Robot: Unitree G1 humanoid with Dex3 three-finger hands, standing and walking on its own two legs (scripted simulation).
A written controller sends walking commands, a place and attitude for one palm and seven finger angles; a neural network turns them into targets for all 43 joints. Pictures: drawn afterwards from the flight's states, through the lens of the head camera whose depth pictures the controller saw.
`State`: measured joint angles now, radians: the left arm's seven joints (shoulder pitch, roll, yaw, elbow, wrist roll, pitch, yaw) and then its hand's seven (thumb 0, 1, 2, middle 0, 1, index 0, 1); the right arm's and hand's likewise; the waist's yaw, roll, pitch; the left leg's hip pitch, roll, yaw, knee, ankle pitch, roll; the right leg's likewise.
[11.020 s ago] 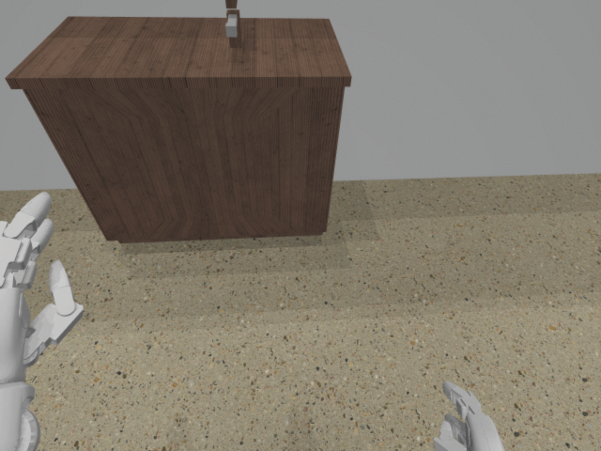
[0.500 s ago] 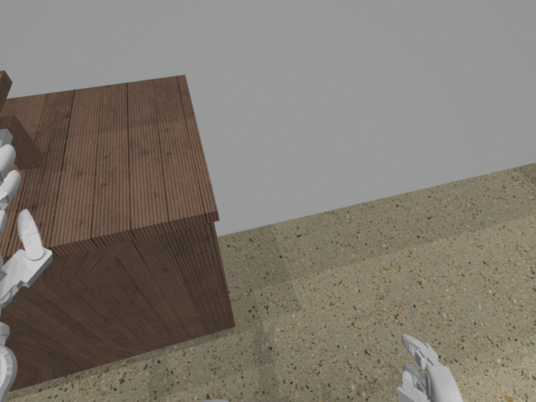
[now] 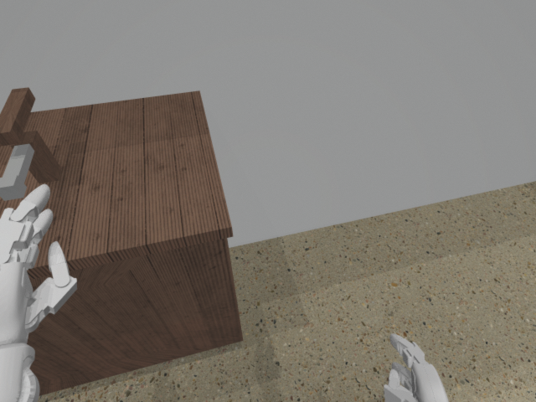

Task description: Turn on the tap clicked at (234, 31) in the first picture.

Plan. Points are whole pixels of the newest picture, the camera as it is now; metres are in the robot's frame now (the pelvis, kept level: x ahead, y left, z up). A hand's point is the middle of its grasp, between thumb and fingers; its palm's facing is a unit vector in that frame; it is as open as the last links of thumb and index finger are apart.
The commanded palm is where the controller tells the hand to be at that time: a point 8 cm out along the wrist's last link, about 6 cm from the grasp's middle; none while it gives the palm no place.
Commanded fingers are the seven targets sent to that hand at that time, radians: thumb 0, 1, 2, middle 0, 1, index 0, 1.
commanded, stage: look again from close up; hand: left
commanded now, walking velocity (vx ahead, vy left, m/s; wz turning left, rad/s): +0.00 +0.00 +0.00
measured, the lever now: (10, 187) +0.38 +0.45 +0.10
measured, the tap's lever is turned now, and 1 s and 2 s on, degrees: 0 0 0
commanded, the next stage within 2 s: shuffle to correct the standing spot in 0.18 s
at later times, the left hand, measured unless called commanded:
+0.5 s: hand (42, 255) +0.24 +0.29 +0.15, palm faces +0.39 -0.86 -0.34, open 7.4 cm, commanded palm +0.18 +0.32 +0.17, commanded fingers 0.00 0.90 0.90 -0.20 -0.30 -0.20 -0.30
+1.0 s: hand (37, 202) +0.30 +0.32 +0.17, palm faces +0.37 -0.85 -0.37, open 7.4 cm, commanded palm +0.24 +0.36 +0.17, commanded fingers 0.00 0.90 0.90 -0.20 -0.30 -0.20 -0.30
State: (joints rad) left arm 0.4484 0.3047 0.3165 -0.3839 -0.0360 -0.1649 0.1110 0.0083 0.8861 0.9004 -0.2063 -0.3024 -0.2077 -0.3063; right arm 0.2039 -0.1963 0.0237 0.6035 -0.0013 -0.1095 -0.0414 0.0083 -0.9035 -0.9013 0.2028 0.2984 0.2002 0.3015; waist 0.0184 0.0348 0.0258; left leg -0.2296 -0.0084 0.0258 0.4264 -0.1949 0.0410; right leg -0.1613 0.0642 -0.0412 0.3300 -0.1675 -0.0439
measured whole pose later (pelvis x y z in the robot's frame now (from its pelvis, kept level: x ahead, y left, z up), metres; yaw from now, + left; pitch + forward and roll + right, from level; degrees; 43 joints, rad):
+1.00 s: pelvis +0.07 +0.09 -0.02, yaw -2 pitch -1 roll -1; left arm 0.44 0.36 0.39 -0.54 -0.05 -0.22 0.13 0.01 0.88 0.90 -0.21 -0.30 -0.21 -0.31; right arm 0.20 -0.22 -0.03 0.59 -0.02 -0.07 0.00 0.01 -0.91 -0.90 0.20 0.30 0.20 0.30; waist 0.00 0.00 0.07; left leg -0.18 -0.12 0.09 0.55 -0.36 0.08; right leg -0.41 -0.02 -0.05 1.00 -0.47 -0.02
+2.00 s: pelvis +0.13 +0.21 +0.00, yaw -3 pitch -1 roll -2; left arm 0.43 0.32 0.31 -0.57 -0.06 -0.11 0.14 0.01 0.89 0.90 -0.20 -0.30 -0.20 -0.31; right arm 0.16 -0.18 0.00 0.59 0.02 -0.10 -0.04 0.01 -0.90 -0.90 0.20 0.30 0.20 0.30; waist 0.01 -0.01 0.07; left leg -0.25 0.08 0.00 0.47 -0.20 -0.04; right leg -0.19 0.02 -0.03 0.39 -0.19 0.00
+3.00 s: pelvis +0.14 +0.26 -0.01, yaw -3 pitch -1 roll -1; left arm 0.40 0.37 0.37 -0.53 -0.02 -0.21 0.09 0.01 0.89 0.90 -0.21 -0.30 -0.21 -0.31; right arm 0.16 -0.18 0.01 0.57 0.01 -0.13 -0.01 0.01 -0.90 -0.90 0.20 0.30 0.20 0.30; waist 0.04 -0.04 0.10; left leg -0.25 0.01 0.04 0.50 -0.24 0.03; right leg -0.17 -0.06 0.00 0.40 -0.21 0.07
